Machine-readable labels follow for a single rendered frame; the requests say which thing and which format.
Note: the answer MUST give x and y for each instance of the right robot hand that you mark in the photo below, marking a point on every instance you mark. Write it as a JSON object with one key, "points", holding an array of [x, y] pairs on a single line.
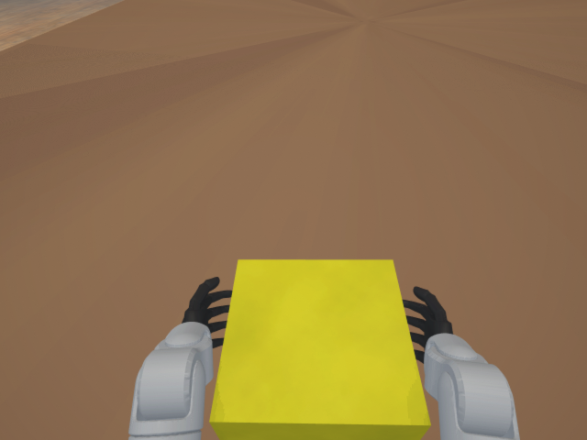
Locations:
{"points": [[436, 320]]}

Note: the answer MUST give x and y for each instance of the right robot forearm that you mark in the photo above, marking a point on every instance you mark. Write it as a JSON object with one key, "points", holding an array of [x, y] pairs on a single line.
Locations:
{"points": [[475, 401]]}

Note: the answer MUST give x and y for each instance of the left robot forearm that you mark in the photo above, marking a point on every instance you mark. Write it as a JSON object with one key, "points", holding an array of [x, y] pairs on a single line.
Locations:
{"points": [[169, 394]]}

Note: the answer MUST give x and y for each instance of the carton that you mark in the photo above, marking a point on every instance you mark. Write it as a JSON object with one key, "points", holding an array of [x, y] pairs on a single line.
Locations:
{"points": [[318, 349]]}

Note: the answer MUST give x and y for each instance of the left robot hand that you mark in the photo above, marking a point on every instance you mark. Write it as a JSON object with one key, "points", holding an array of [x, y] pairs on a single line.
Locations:
{"points": [[198, 312]]}

